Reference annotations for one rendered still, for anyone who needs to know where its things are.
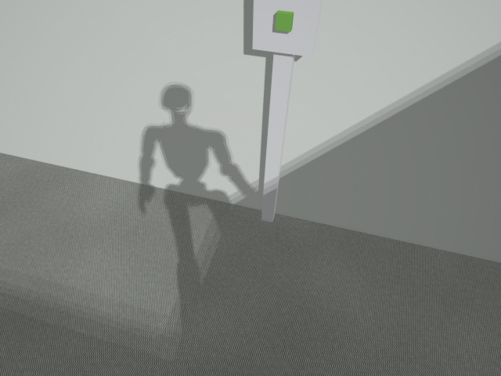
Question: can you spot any button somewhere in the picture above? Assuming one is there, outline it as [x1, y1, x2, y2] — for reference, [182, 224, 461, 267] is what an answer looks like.
[276, 10, 294, 32]

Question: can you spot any panel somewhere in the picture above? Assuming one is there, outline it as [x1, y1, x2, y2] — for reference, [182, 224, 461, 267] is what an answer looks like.
[253, 0, 323, 222]

